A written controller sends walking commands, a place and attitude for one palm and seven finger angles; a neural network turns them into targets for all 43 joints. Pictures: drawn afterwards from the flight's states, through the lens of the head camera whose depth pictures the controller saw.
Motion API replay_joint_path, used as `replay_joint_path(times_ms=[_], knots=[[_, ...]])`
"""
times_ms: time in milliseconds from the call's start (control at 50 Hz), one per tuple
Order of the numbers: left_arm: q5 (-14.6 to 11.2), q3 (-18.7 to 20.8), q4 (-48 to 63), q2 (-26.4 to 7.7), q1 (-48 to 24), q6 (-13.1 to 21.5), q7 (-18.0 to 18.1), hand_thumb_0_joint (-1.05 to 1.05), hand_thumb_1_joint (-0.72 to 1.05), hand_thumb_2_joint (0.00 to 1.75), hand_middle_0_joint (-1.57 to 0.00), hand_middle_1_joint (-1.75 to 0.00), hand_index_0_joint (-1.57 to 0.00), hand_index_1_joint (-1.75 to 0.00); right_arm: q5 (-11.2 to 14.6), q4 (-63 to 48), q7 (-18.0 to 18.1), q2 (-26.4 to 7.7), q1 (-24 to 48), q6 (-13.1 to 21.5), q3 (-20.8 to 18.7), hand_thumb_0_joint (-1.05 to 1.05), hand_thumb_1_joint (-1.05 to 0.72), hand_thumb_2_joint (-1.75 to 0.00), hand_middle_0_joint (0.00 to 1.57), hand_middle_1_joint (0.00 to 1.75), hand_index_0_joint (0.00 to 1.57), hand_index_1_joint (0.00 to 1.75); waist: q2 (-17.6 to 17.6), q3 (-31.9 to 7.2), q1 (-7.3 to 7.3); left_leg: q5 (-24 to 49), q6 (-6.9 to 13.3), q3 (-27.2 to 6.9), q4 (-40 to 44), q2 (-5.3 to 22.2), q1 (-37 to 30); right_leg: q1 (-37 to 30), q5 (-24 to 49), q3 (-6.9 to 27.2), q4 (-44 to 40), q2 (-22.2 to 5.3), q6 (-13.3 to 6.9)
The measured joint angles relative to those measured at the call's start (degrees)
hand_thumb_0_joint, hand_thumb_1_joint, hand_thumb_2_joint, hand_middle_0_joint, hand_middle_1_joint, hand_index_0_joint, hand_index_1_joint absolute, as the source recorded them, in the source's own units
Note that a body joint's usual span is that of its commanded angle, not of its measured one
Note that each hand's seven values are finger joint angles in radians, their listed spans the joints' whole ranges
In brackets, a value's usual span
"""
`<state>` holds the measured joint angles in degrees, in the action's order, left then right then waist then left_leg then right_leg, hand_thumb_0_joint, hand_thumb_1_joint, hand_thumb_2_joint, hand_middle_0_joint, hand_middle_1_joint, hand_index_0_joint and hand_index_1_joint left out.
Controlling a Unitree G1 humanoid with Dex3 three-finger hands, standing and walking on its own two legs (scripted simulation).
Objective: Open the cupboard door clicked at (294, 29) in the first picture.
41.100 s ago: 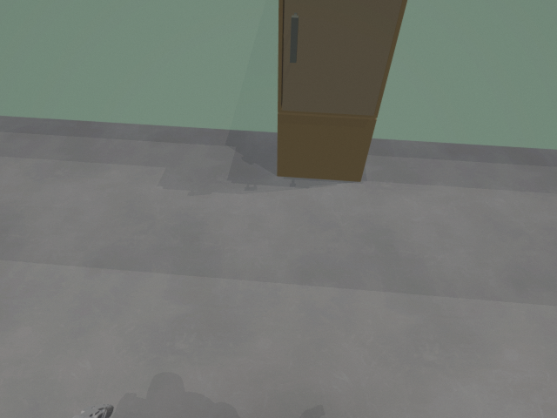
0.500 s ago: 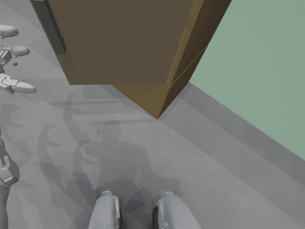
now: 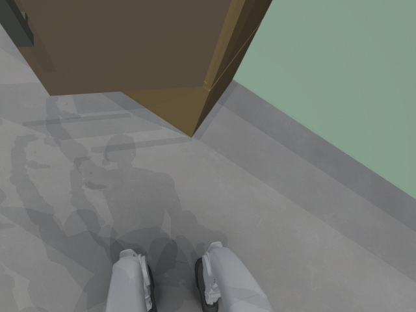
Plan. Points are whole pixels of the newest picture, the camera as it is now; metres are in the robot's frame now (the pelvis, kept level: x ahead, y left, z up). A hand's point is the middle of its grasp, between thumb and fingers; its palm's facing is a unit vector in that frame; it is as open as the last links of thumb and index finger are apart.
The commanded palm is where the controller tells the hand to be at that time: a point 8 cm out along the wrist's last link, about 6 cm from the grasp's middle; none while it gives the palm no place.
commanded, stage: move the hooked fingers beside the handle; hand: left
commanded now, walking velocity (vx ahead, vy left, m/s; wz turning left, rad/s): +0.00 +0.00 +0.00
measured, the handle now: out of the picture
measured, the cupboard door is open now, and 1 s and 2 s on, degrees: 43 43 43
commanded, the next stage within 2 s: slide the fingers in behind the handle in 0.74 s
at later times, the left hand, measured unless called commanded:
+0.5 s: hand out of the picture +0.56 +0.32 +0.09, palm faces +0.08 -1.00 -0.01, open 14.0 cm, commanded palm +0.56 +0.32 +0.08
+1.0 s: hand out of the picture +0.56 +0.30 +0.09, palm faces +0.07 -1.00 -0.01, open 14.0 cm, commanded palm +0.56 +0.31 +0.08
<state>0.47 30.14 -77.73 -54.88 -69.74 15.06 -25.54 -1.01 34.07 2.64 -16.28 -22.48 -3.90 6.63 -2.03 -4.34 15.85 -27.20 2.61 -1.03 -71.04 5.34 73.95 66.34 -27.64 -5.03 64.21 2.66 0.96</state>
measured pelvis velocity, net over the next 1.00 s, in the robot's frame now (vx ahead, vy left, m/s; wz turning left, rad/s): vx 0.00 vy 0.00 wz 0.00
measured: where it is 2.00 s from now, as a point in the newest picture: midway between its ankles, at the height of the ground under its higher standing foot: (178, 299)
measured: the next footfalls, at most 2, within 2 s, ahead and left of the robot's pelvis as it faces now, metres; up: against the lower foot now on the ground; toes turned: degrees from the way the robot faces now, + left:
none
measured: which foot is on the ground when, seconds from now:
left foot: down 0.00-1.00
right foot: down 0.00-1.00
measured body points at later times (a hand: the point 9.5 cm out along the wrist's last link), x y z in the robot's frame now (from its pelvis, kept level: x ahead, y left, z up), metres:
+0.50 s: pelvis +0.01 +0.00 +0.00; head +0.21 +0.07 +0.40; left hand +0.55 +0.37 +0.09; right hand -0.01 -0.26 -0.07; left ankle +0.04 +0.09 -0.63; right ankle +0.02 -0.14 -0.63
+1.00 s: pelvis +0.00 +0.00 +0.00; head +0.20 +0.06 +0.40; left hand +0.55 +0.35 +0.09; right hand -0.01 -0.26 -0.08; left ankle +0.04 +0.09 -0.63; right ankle +0.02 -0.14 -0.63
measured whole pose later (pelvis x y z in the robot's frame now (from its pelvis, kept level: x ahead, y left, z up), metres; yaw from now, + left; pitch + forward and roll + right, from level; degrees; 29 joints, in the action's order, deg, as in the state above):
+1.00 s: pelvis +0.00 +0.00 +0.00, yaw +0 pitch +30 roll -8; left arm -1.0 28.9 -74.4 -51.7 -67.0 14.8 -25.1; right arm -1.1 34.5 1.4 -15.2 -22.4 -4.8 6.3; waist -2.0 -4.7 14.6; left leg -27.5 2.4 -1.8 -70.8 5.2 73.5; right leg 65.5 -27.8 -5.5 63.4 2.8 0.9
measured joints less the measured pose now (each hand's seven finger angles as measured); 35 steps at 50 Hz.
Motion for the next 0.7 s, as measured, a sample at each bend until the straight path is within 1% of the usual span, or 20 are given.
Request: replay_joint_path(times_ms=[60, 100, 180, 340, 440, 580, 700], knots=[[0.5, 0.3, 0.2, -1.1, -0.6, -0.4, -0.1, -0.02, -0.5, 0.3, -0.3, -1.2, -0.29, -1.2, -0.2, -0.5, 0.0, 0.1, -0.4, -0.3, 0.2, 0.0, -0.9, -0.9, 0.21, 0.3, 0.21, 0.3, -0.2, 0.1, 0.53, -0.2, 0.1, 0.0, -0.4, 0.1, 0.9, 0.9, -0.1, 0.0, 0.3, 0.1, 0.1], [0.6, 0.9, 1.0, -1.4, 0.0, -0.7, -0.4, -0.02, -0.5, 0.3, -0.3, -1.2, -0.29, -1.2, -0.2, -0.7, -0.2, 0.3, -0.7, -0.6, 0.1, 0.0, -0.9, -0.9, 0.21, 0.3, 0.21, 0.3, -0.3, 0.2, 0.59, -0.4, 0.1, 0.1, -0.6, 0.2, 1.2, 1.2, -0.1, 0.2, 0.3, 0.2, 0.1], [0.2, 2.0, 2.4, -1.0, 1.5, -1.0, -1.0, -0.02, -0.5, 0.3, -0.3, -1.2, -0.29, -1.2, -0.3, -0.5, -0.7, 0.7, -1.2, -1.1, 0.0, 0.0, -0.9, -0.9, 0.21, 0.3, 0.21, 0.3, -0.2, 0.3, 0.15, -0.5, 0.2, 0.3, -0.4, 0.4, 1.1, 1.1, -0.1, 0.4, 0.0, 0.3, 0.2], [-0.2, 2.5, 4.0, -0.2, 2.8, -1.0, -1.0, -0.02, -0.5, 0.3, -0.3, -1.2, -0.29, -1.2, -0.3, 0.2, -1.1, 1.1, -1.2, -1.4, -0.3, 0.0, -0.9, -0.9, 0.21, 0.3, 0.21, 0.3, 0.2, 0.2, -0.37, -0.6, 0.0, -0.2, 0.2, 0.3, 0.4, 0.0, -0.1, -0.1, -1.1, 0.4, 0.1], [-0.7, 0.8, 3.5, 0.1, 2.8, -1.3, -1.2, -0.02, -0.5, 0.3, -0.3, -1.2, -0.29, -1.2, -0.1, 0.1, -1.1, 0.8, -0.8, -1.4, -0.5, 0.0, -0.9, -0.9, 0.21, 0.3, 0.21, 0.3, 0.3, -0.1, -0.62, -0.7, 0.0, -0.6, 0.5, 0.1, -0.3, -0.9, -0.2, -0.4, -1.6, 0.4, 0.1], [-1.5, 0.1, 4.2, 2.0, 3.9, -0.5, -1.0, -0.02, -0.5, 0.3, -0.3, -1.2, -0.29, -1.2, -0.2, -0.2, -1.2, 0.5, 0.1, -1.3, -1.0, 0.0, -0.9, -0.9, 0.21, 0.3, 0.21, 0.3, 0.5, -0.5, -1.06, -0.7, -0.1, -0.7, 0.9, 0.0, -1.2, -1.9, -0.2, -0.5, -2.0, 0.3, 0.0], [-0.9, 0.2, 2.9, 1.8, 3.7, -0.1, -0.3, -0.02, -0.5, 0.3, -0.3, -1.2, -0.29, -1.2, -0.2, -0.8, -1.1, 0.3, 0.9, -1.1, -0.6, 0.0, -0.9, -0.9, 0.2, 0.3, 0.21, 0.3, 0.5, -0.5, -0.79, -0.8, -0.1, -0.7, 0.4, 0.1, -1.1, -1.7, -0.3, -0.5, -1.4, 0.3, 0.0]])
